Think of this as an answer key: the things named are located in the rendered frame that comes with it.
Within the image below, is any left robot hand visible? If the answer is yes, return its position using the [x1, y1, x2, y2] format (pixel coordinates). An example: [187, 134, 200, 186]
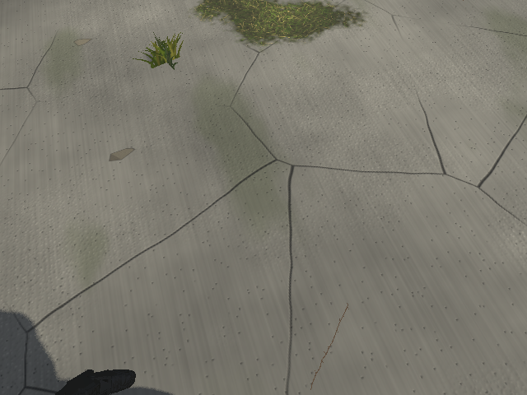
[55, 369, 136, 395]

